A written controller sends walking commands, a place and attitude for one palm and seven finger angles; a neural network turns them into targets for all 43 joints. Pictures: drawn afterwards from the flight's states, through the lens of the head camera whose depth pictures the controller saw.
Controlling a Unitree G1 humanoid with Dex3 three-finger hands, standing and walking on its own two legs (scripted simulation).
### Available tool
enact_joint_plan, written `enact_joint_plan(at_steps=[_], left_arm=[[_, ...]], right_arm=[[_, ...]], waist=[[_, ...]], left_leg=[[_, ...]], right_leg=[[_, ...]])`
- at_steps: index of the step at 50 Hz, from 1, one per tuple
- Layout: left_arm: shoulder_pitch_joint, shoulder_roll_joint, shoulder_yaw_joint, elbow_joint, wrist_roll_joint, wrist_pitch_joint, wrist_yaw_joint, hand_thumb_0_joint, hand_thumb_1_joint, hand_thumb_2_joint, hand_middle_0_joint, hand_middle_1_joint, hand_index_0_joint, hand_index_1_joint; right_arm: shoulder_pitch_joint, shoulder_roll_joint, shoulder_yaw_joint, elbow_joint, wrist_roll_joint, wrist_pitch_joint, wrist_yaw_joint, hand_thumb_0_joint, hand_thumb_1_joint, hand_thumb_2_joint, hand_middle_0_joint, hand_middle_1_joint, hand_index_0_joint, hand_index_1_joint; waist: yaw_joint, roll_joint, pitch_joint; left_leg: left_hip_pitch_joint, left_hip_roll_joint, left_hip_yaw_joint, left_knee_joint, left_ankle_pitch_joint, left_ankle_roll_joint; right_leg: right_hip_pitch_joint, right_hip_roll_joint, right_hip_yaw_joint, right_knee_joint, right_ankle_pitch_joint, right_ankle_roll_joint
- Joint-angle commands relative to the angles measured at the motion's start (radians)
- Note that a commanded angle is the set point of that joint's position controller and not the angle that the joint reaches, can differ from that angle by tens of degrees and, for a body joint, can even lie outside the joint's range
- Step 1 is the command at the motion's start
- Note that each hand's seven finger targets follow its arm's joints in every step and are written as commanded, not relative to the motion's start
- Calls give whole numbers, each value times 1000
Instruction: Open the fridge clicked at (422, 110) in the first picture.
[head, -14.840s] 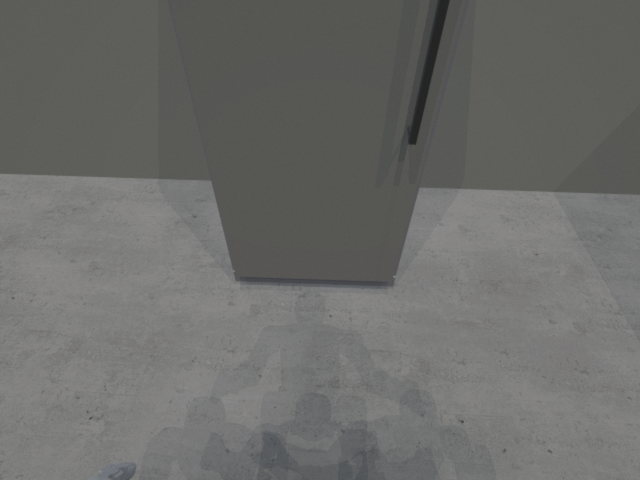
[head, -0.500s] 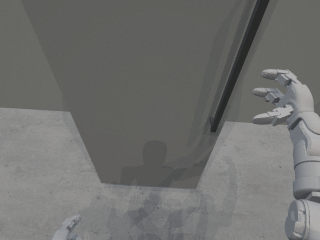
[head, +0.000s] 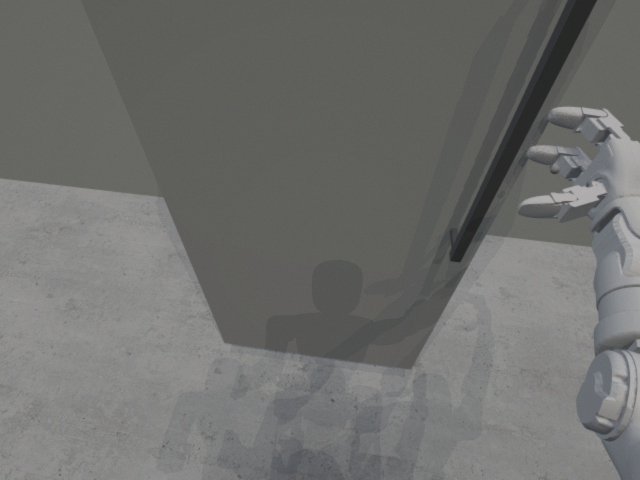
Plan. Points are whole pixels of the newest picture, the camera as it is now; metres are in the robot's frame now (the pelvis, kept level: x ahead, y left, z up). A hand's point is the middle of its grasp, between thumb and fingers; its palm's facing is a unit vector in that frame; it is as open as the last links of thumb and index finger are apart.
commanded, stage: move the hooked fingers beside the handle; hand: right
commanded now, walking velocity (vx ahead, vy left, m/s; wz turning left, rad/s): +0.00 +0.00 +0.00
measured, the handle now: (512, 124) +0.51 -0.15 +0.20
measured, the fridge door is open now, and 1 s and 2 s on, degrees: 0 0 0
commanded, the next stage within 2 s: feel for the door with the fingertips in 0.62 s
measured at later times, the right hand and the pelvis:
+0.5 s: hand (549, 172) +0.46 -0.20 +0.17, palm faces +0.01 +1.00 +0.01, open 13.9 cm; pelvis +0.00 +0.00 +0.00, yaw -1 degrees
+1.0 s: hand (529, 175) +0.45 -0.17 +0.17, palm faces -0.01 +1.00 +0.02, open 14.0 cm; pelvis +0.00 +0.00 +0.00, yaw -1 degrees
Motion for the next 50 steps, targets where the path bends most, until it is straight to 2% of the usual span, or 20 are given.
enact_joint_plan(at_steps=[1,5,7,10,13,14,15,18,20,21,27,28,30,31,33,36,41,43,46,50], left_arm=[[10,148,59,-119,-6,-37,8,0,900,900,-200,-300,-200,-300],[10,150,62,-121,-5,-32,11,0,900,900,-200,-300,-200,-300],[2,145,60,-125,-6,-35,10,0,900,900,-200,-300,-200,-300],[-3,141,56,-116,-9,-35,12,0,900,900,-200,-300,-200,-300],[0,141,55,-110,-9,-34,16,0,900,900,-200,-300,-200,-300],[1,145,54,-106,-6,-36,16,0,900,900,-200,-300,-200,-300],[-4,142,50,-107,-7,-35,16,0,900,900,-200,-300,-200,-300],[11,144,50,-101,-1,-37,16,0,900,900,-200,-300,-200,-300],[6,144,49,-104,0,-39,12,0,900,900,-200,-300,-200,-300],[6,142,49,-109,2,-40,9,0,900,900,-200,-300,-200,-300],[3,145,49,-123,-3,-28,8,0,900,900,-200,-300,-200,-300],[3,143,51,-130,-3,-25,8,0,900,900,-200,-300,-200,-300],[-2,144,54,-134,-3,-27,5,0,900,900,-200,-300,-200,-300],[-8,140,53,-137,-5,-27,3,0,900,900,-200,-300,-200,-300],[-2,141,54,-134,-6,-24,5,0,900,900,-200,-300,-200,-300],[-9,144,54,-131,-10,-21,8,0,900,900,-200,-300,-200,-300],[-14,133,56,-128,-6,-30,3,0,900,900,-200,-300,-200,-300],[-12,136,57,-120,-5,-28,5,0,900,900,-200,-300,-200,-300],[-24,130,53,-119,-3,-33,-1,0,900,900,-200,-300,-200,-300],[-27,126,54,-122,1,-36,-7,0,900,900,-200,-300,-200,-300]], right_arm=[[-432,-231,-15,-257,26,-46,1,0,500,-300,300,1200,300,1200],[-440,-278,-53,-323,28,-50,-9,0,500,-300,300,1200,300,1200],[-431,-258,-41,-347,28,-49,-11,0,500,-300,300,1200,300,1200],[-476,-193,19,-339,30,-35,-14,0,500,-300,300,1200,300,1200],[-493,-154,51,-284,31,-17,-23,0,500,-300,300,1200,300,1200],[-512,-206,5,-278,25,-19,-33,0,500,-300,300,1200,300,1200],[-521,-185,29,-261,20,-17,-36,0,500,-300,300,1200,300,1200],[-539,-186,27,-216,18,-38,-46,0,500,-300,300,1200,300,1200],[-564,-227,-3,-226,7,-56,-51,0,500,-300,300,1200,300,1200],[-554,-209,9,-229,5,-63,-49,0,500,-300,300,1200,300,1200],[-502,-250,-22,-210,8,-67,-29,0,500,-300,300,1200,300,1200],[-497,-228,-2,-229,17,-68,-25,0,500,-300,300,1200,300,1200],[-484,-256,-32,-284,16,-71,-23,0,500,-300,300,1200,300,1200],[-466,-214,-1,-300,22,-64,-18,0,500,-300,300,1200,300,1200],[-442,-179,21,-284,42,-46,-11,0,500,-300,300,1200,300,1200],[-440,-207,1,-285,35,-21,-10,0,500,-300,300,1200,300,1200],[-473,-112,61,-377,44,-15,-35,0,500,-300,300,1200,300,1200],[-465,-116,58,-354,44,-9,-51,0,500,-300,300,1200,300,1200],[-496,-100,66,-362,27,-3,-80,0,500,-300,300,1200,300,1200],[-474,-112,38,-360,16,-11,-114,0,500,-300,300,1200,300,1200]], waist=[[-24,-19,-323],[-31,-24,-356],[-32,-46,-360],[-7,-57,-311],[9,-26,-270],[-2,-27,-287],[4,-44,-289],[8,17,-290],[-2,-20,-336],[-5,-31,-360],[-16,3,-348],[-16,-13,-344],[-29,-43,-387],[-26,-61,-379],[-16,4,-338],[-21,-15,-307],[-9,-44,-346],[-7,-3,-307],[-12,-37,-313],[-26,6,-338]], left_leg=[[109,-9,-24,-33,369,4],[123,-12,-26,-31,376,7],[117,-13,-24,-32,374,8],[69,-15,-16,-40,338,7],[47,-12,-11,-48,303,7],[47,-13,-14,-44,301,6],[39,-12,-17,-44,289,7],[49,-9,-13,-37,291,7],[62,-9,-23,-25,317,6],[70,-9,-21,-17,336,6],[100,-9,-26,-13,374,5],[106,-9,-23,-14,380,6],[108,-12,-25,-9,395,8],[100,-13,-23,-12,396,8],[110,-14,-16,-19,398,7],[94,-13,-21,-29,365,6],[69,-18,-12,-29,357,9],[70,-16,-9,-38,325,8],[61,-14,-13,-34,320,8],[92,-14,-16,-27,343,8]], right_leg=[[163,9,56,-30,323,-27],[188,5,64,-27,347,-28],[205,5,65,-28,355,-26],[211,3,74,-31,335,-23],[197,4,74,-29,301,-25],[192,6,79,-29,292,-23],[193,8,79,-29,279,-22],[172,7,82,-21,282,-24],[183,11,83,-15,297,-21],[195,11,82,-13,319,-19],[155,11,70,-8,325,-24],[157,10,66,-5,342,-25],[196,9,73,-2,373,-21],[205,7,69,-4,380,-20],[175,6,66,-6,370,-25],[156,8,64,-18,320,-25],[228,6,80,-13,358,-21],[195,5,77,-18,323,-23],[198,10,79,-24,310,-20],[190,11,75,-21,319,-22]])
